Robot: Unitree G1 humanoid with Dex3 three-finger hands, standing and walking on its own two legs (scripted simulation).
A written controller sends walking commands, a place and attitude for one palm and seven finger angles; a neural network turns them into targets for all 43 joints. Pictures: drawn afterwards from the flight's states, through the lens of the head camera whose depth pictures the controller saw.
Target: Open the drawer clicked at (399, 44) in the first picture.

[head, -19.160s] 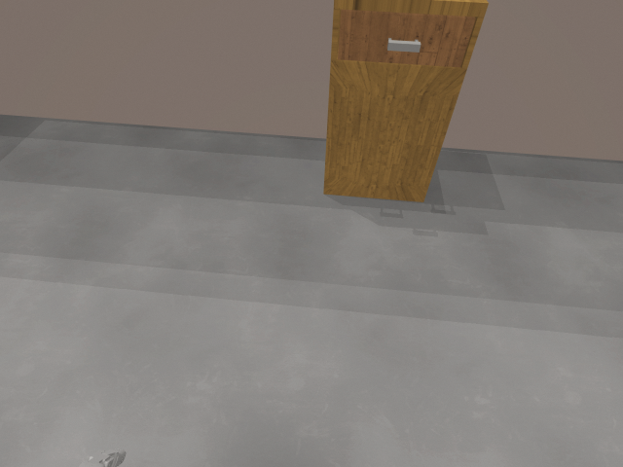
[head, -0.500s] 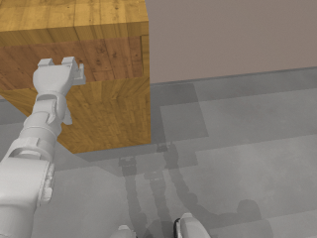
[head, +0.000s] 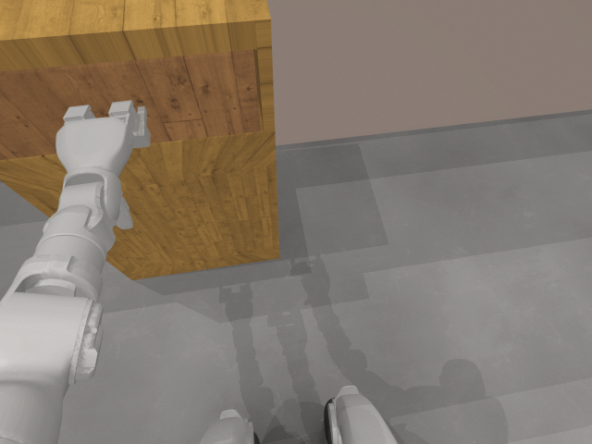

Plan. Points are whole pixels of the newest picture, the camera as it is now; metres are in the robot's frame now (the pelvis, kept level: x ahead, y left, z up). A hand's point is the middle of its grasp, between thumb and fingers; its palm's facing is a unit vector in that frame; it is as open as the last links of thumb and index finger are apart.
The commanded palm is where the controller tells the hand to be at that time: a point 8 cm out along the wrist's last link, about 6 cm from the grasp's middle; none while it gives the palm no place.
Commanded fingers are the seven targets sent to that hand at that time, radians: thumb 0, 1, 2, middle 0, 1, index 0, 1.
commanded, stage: lower the fingers behind the handle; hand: left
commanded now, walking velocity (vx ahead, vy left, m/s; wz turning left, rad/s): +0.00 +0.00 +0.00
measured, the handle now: (110, 127) +0.56 +0.24 +0.03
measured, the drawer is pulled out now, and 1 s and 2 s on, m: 0.00 0.00 0.09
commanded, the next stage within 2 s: close the thumb around the handle in 0.18 s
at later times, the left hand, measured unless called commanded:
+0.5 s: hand (113, 168) +0.50 +0.23 +0.01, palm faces -0.05 -0.01 -1.00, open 12.6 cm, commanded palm +0.48 +0.23 +0.06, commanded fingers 0.00 0.17 0.59 -0.35 -1.27 -0.35 -1.27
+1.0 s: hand (114, 168) +0.50 +0.23 +0.01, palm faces -0.05 +0.00 -1.00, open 6.3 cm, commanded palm +0.48 +0.23 +0.06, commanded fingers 0.00 0.90 0.90 -0.40 -1.35 -0.40 -1.35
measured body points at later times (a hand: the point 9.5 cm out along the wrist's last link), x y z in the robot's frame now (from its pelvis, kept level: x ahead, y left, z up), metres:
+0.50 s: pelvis +0.00 +0.00 +0.00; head +0.14 +0.00 +0.43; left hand +0.50 +0.23 +0.06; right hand +0.01 -0.28 -0.13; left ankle -0.03 +0.11 -0.68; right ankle +0.03 -0.14 -0.68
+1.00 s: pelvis +0.01 +0.00 +0.00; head +0.14 +0.00 +0.43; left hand +0.50 +0.23 +0.06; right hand +0.01 -0.28 -0.13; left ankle -0.03 +0.11 -0.68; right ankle +0.03 -0.14 -0.68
